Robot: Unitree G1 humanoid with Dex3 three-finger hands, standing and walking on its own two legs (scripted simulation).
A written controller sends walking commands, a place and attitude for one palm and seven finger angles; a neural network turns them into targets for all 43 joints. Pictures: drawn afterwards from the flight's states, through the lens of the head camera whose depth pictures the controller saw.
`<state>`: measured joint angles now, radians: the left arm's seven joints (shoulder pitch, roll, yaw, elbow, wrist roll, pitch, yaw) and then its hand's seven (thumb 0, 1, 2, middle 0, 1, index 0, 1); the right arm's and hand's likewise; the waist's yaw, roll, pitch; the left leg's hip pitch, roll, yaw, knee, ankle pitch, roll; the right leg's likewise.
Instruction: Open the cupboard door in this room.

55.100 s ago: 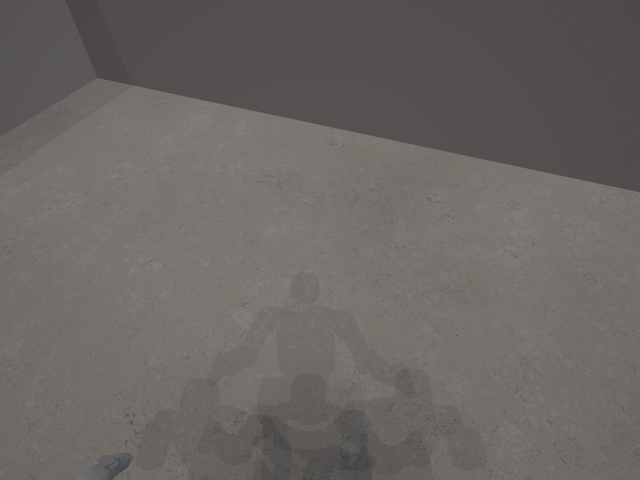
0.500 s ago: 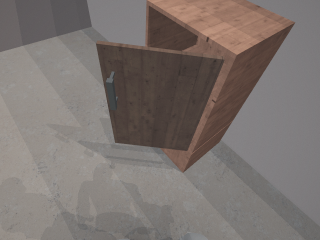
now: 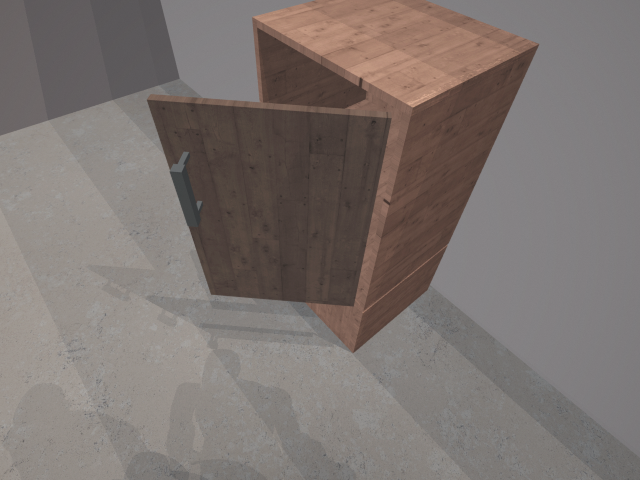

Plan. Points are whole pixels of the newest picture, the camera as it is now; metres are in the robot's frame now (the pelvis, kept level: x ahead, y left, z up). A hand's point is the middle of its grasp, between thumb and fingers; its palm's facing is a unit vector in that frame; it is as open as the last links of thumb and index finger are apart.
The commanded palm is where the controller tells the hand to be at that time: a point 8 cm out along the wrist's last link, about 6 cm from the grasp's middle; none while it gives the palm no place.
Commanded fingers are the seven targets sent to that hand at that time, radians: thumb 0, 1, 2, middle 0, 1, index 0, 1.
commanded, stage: come to a stop and stand still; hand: left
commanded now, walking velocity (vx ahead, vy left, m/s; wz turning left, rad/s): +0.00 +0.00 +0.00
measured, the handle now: (189, 190) +0.61 +0.28 -0.04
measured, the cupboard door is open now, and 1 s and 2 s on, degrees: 45 45 45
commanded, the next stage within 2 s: look again from close up in 0.24 s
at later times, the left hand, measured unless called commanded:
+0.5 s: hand out of the picture +0.00 +0.16 -0.17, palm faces +0.00 -0.98 -0.19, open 7.3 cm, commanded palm none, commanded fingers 0.00 0.90 0.90 -0.20 -0.30 -0.20 -0.30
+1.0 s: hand out of the picture +0.02 +0.19 -0.17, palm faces -0.01 -0.98 -0.21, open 7.3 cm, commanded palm none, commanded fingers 0.00 0.90 0.90 -0.20 -0.30 -0.20 -0.30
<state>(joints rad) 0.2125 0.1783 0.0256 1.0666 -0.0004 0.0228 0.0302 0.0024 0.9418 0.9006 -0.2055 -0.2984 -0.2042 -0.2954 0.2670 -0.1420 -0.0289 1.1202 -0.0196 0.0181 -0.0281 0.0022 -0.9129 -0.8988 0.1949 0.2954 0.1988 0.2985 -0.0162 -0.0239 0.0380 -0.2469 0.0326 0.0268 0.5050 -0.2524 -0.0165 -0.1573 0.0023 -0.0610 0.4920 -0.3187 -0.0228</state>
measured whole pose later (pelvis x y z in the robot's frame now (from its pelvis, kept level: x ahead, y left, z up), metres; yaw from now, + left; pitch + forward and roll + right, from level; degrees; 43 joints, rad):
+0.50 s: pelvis +0.01 +0.00 +0.00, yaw -1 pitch +0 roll -1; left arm 0.31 0.12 -0.01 1.11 0.01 -0.03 0.04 0.00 0.91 0.90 -0.21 -0.30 -0.20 -0.30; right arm 0.26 -0.17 -0.01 1.06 -0.02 -0.01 -0.03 0.00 -0.92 -0.90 0.19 0.30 0.20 0.30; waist -0.02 0.03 0.03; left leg -0.25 0.04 0.02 0.54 -0.28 -0.02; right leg -0.15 0.02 -0.05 0.49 -0.33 -0.03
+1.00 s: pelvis +0.01 +0.01 +0.00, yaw -2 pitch +0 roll +1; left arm 0.27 0.18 0.00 1.08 0.01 0.00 0.03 0.00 0.91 0.90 -0.20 -0.30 -0.20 -0.29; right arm 0.27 -0.16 0.01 1.09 -0.02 -0.02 -0.02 0.00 -0.91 -0.90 0.20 0.30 0.20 0.30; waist 0.00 -0.01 0.03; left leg -0.23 0.01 0.06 0.50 -0.26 0.01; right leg -0.16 -0.02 -0.02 0.51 -0.34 0.00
